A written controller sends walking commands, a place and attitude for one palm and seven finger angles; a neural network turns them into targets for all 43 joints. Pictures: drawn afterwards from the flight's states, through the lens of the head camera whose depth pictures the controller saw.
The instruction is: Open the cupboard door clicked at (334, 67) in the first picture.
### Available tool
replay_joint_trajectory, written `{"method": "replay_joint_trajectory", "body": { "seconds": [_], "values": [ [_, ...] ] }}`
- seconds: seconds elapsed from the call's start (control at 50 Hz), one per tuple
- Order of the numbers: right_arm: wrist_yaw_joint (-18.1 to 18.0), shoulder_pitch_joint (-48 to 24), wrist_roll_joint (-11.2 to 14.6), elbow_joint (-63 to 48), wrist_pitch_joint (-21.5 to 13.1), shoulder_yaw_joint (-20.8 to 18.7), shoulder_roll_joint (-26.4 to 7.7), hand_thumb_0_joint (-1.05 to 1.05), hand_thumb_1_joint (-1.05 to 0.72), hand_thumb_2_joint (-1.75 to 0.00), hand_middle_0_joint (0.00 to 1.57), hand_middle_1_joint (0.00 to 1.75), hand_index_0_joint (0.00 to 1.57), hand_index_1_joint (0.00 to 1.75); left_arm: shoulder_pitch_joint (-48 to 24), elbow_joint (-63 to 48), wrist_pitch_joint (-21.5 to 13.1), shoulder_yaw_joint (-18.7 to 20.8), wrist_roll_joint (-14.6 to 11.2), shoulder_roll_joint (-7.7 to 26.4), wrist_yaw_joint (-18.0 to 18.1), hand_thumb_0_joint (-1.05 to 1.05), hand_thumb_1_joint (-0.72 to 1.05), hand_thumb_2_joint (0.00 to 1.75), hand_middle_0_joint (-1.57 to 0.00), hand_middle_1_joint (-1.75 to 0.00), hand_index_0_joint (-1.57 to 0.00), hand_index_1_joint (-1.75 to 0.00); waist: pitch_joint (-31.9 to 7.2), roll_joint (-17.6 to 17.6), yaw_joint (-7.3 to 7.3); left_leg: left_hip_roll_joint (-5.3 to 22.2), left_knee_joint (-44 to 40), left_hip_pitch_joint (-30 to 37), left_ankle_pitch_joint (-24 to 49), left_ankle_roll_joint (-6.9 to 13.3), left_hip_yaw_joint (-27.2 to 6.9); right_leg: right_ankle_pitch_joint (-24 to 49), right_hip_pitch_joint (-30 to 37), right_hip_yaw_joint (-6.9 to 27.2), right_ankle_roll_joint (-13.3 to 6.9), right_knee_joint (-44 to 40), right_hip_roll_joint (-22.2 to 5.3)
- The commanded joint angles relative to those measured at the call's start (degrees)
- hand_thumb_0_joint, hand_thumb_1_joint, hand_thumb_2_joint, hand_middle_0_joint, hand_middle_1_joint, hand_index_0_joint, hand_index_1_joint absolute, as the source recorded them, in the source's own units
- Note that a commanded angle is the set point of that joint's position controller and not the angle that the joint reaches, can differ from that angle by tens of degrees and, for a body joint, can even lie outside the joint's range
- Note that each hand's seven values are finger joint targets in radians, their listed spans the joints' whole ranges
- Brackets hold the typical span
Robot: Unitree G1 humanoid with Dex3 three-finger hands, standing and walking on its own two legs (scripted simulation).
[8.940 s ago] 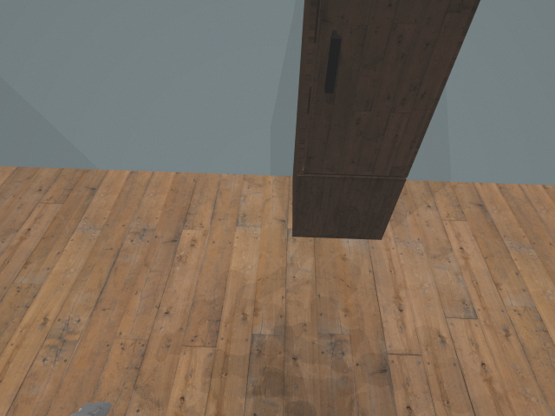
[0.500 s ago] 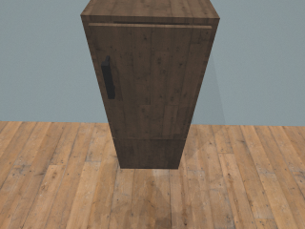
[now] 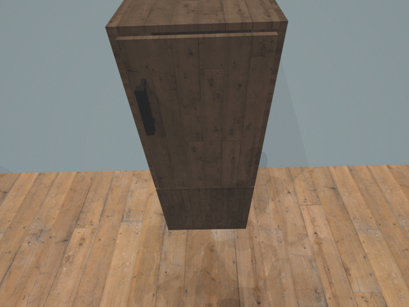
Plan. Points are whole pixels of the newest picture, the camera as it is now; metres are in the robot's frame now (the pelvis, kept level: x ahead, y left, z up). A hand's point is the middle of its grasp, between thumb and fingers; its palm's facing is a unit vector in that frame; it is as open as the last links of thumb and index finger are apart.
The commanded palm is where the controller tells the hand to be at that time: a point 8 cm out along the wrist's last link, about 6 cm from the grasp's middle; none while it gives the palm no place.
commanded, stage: look again from close up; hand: left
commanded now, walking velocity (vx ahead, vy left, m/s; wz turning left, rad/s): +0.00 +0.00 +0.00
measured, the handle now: (147, 107) +0.58 +0.19 +0.08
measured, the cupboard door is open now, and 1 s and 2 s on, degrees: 0 0 0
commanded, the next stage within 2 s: shuffle to correct the standing spot in 0.20 s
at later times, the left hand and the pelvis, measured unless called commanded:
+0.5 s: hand out of the picture +0.01 +0.15 -0.18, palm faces +0.02 -0.98 -0.18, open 7.4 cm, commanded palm none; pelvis +0.02 -0.02 +0.00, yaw +0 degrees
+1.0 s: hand out of the picture +0.09 +0.15 -0.18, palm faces +0.03 -0.97 -0.23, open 7.3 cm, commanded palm none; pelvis +0.07 -0.03 -0.01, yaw -1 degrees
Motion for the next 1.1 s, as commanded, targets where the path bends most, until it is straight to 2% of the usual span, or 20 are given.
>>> {"method": "replay_joint_trajectory", "body": {
  "seconds": [0.0,0.28,0.36,0.46,0.54,0.6,0.64,0.66,0.68,0.72,0.74,0.76,0.8,0.84,0.86,0.9,0.94,1.0,1.04,1.08],
  "values": [
    [-0.2,2.6,0.2,-1.9,-0.9,-0.7,-5.2,0.0,-0.9,-0.9,0.2,0.3,0.2,0.3,2.3,-1.8,-1.1,1.4,-0.1,6.3,0.4,0.0,0.9,0.9,-0.2,-0.3,-0.2,-0.3,4.1,-2.9,0.06,6.3,-8.5,-4.3,8.6,0.9,-6.1,6.8,-0.8,3.4,-3.3,-5.5,-2.7],
    [-0.4,1.1,0.2,0.0,-0.8,-1.0,-5.1,0.0,-0.9,-0.9,0.2,0.3,0.2,0.3,1.7,-1.7,-1.3,2.0,0.1,7.4,0.2,0.0,0.9,0.9,-0.2,-0.3,-0.2,-0.3,1.4,-2.9,0.16,6.4,-7.1,-1.8,11.0,0.2,-4.3,13.4,0.6,4.3,-3.7,-6.2,-3.6],
    [0.1,1.8,-0.4,0.2,0.0,-1.1,-4.4,0.0,-0.9,-0.9,0.2,0.3,0.2,0.3,2.9,-1.6,-0.6,2.4,0.5,7.2,-0.4,0.0,0.9,0.9,-0.2,-0.3,-0.2,-0.3,4.9,-4.2,0.44,5.3,-5.2,-5.9,-4.8,0.6,-3.5,-8.9,-2.5,5.9,-5.0,-7.7,-2.9],
    [0.4,2.7,-0.6,-0.9,-0.4,-1.3,-3.2,0.0,-0.9,-0.9,0.2,0.3,0.2,0.3,4.6,-2.4,-0.9,3.5,0.5,8.0,-0.9,0.0,0.9,0.9,-0.2,-0.3,-0.2,-0.3,6.4,-5.7,0.38,3.6,0.6,-8.7,-4.6,0.7,-1.5,-13.0,-3.6,9.0,-7.2,-8.8,-4.2],
    [0.0,5.2,-0.4,-0.4,-1.7,-1.5,-3.4,0.0,-0.9,-0.9,0.2,0.3,0.2,0.3,5.1,-2.4,-1.5,4.1,0.5,7.4,-1.0,0.0,0.9,0.9,-0.2,-0.3,-0.2,-0.3,3.3,-1.9,-0.38,5.4,1.2,-4.0,6.3,1.4,-2.2,2.1,-2.6,4.5,-7.1,-1.3,-2.8],
    [-1.1,9.1,-0.4,1.7,-1.8,-2.0,-6.6,0.0,-0.9,-0.9,0.2,0.3,0.2,0.3,2.6,-3.5,-1.5,3.5,0.6,3.9,-0.5,0.0,0.9,0.9,-0.2,-0.3,-0.2,-0.3,2.2,8.6,-1.39,13.6,-1.9,4.0,36.9,5.0,-9.5,4.8,-8.1,-4.3,-4.3,11.1,2.3],
    [-1.7,7.7,-0.2,1.5,-1.3,-1.9,-6.1,0.0,-0.9,-0.9,0.2,0.3,0.2,0.3,2.5,-3.5,-1.5,3.5,0.2,3.2,0.0,0.0,0.9,0.9,-0.2,-0.3,-0.2,-0.3,2.8,7.1,-0.29,14.5,0.5,5.6,54.5,5.5,-8.5,1.1,-7.2,-4.4,-4.0,7.1,1.8],
    [-1.9,6.1,0.0,0.9,-1.1,-1.8,-6.0,0.0,-0.9,-0.9,0.2,0.3,0.2,0.3,4.2,-2.7,-1.4,3.6,0.0,3.4,0.1,0.0,0.9,0.9,-0.2,-0.3,-0.2,-0.3,2.9,4.7,0.9,12.4,2.7,3.4,55.3,3.7,-5.8,9.2,-2.8,-3.5,-3.9,3.0,0.7],
    [-2.1,4.6,0.3,0.1,-1.0,-1.9,-5.2,0.0,-0.9,-0.9,0.2,0.3,0.2,0.3,7.3,-1.5,-1.7,4.0,-0.1,5.0,0.4,0.0,0.9,0.9,-0.2,-0.3,-0.2,-0.3,1.6,-0.2,1.95,9.0,6.9,-0.5,51.1,1.5,-3.1,26.7,3.5,-0.3,-4.2,1.1,-1.4],
    [-1.8,1.9,1.0,-1.6,-0.6,-2.0,-3.8,0.0,-0.9,-0.9,0.2,0.3,0.2,0.3,11.4,0.0,-2.1,4.6,0.1,9.1,1.2,0.0,0.9,0.9,-0.2,-0.3,-0.2,-0.3,-2.5,-10.3,2.72,4.6,11.9,-10.3,18.4,-1.4,-0.1,60.6,14.3,5.1,-7.4,1.5,-9.1],
    [-1.6,-0.3,1.2,-2.3,-0.2,-2.2,-2.3,0.0,-0.9,-0.9,0.2,0.3,0.2,0.3,11.3,-0.1,-1.8,4.4,0.3,9.2,1.4,0.0,0.9,0.9,-0.2,-0.3,-0.2,-0.3,-1.9,-11.3,2.96,2.9,12.7,-13.5,-1.7,-2.1,0.4,68.1,15.3,6.7,-9.8,0.8,-12.5],
    [-1.5,-1.1,1.3,-2.6,0.0,-2.3,-1.5,0.0,-0.9,-0.9,0.2,0.3,0.2,0.3,9.9,-0.7,-1.3,4.2,0.7,9.2,1.6,0.0,0.9,0.9,-0.2,-0.3,-0.2,-0.3,-1.3,-11.9,2.59,3.0,11.9,-14.3,-9.8,-1.9,0.1,68.1,14.3,7.4,-11.2,0.7,-13.7],
    [-1.4,0.5,1.3,-2.0,0.3,-2.4,-0.5,0.0,-0.9,-0.9,0.2,0.3,0.2,0.3,5.8,-2.7,-0.6,3.8,0.7,8.2,1.6,0.0,0.9,0.9,-0.2,-0.3,-0.2,-0.3,-1.7,-11.4,0.37,3.3,2.2,-9.5,-3.5,-1.9,-0.3,60.6,10.6,4.8,-9.7,2.8,-11.2],
    [-1.5,4.0,0.5,0.0,-0.1,-2.9,-2.3,0.0,-0.9,-0.9,0.2,0.3,0.2,0.3,3.2,-4.9,-0.1,3.6,-0.2,6.8,1.5,0.0,0.9,0.9,-0.2,-0.3,-0.2,-0.3,-4.7,-2.8,-0.92,7.3,-1.5,4.4,34.5,-0.4,-1.8,41.2,2.0,0.6,-4.3,5.8,-5.0],
    [-1.5,4.4,0.1,-0.2,0.2,-3.1,-4.2,0.0,-0.9,-0.9,0.2,0.3,0.2,0.3,2.6,-5.9,0.0,3.7,-0.1,6.1,1.6,0.0,0.9,0.9,-0.2,-0.3,-0.2,-0.3,-4.4,0.9,-0.58,10.4,0.4,6.5,46.0,1.3,-3.0,27.8,-1.4,-0.3,-2.9,5.5,-2.7],
    [-1.7,2.7,0.2,-0.8,0.5,-3.3,-5.5,0.0,-0.9,-0.9,0.2,0.3,0.2,0.3,1.7,-6.6,0.2,4.0,-0.1,5.9,1.7,0.0,0.9,0.9,-0.2,-0.3,-0.2,-0.3,-2.2,5.7,0.0,12.9,0.5,6.1,55.2,3.2,-5.0,14.0,-2.7,-1.7,-2.0,4.7,-1.3],
    [-1.9,0.8,0.2,-2.0,0.5,-3.5,-5.2,0.0,-0.9,-0.9,0.2,0.3,0.2,0.3,2.6,-6.2,0.1,4.2,0.0,6.1,1.6,0.0,0.9,0.9,-0.2,-0.3,-0.2,-0.3,-2.6,2.2,0.54,11.0,2.1,5.4,51.7,2.4,-3.5,20.3,-0.7,-0.9,-2.4,1.6,-1.9],
    [-1.6,-0.4,0.2,-3.4,0.7,-3.4,-4.5,0.0,-0.9,-0.9,0.2,0.3,0.2,0.3,4.2,-5.9,-0.4,4.5,0.3,8.5,1.5,0.0,0.9,0.9,-0.2,-0.3,-0.2,-0.3,-5.3,-4.0,0.64,7.3,3.7,0.5,31.0,-0.5,-0.6,39.6,4.9,3.0,-4.3,0.4,-6.2],
    [-1.4,-0.8,0.3,-3.8,0.8,-3.1,-3.6,0.0,-0.9,-0.9,0.2,0.3,0.2,0.3,3.4,-6.2,-0.4,4.2,0.5,9.0,1.4,0.0,0.9,0.9,-0.2,-0.3,-0.2,-0.3,-5.9,-5.5,0.45,6.4,2.0,-1.3,24.0,-1.1,-0.3,42.5,6.9,3.5,-5.2,0.4,-7.3],
    [-1.3,-1.8,0.2,-3.8,0.6,-3.0,-4.5,0.0,-0.9,-0.9,0.2,0.3,0.2,0.3,2.9,-6.6,-0.4,4.1,0.3,9.1,1.3,0.0,0.9,0.9,-0.2,-0.3,-0.2,-0.3,-5.8,-6.1,0.54,6.7,1.3,-0.2,25.6,-1.1,-0.6,42.5,6.3,2.8,-4.8,0.6,-6.6]
  ]
}}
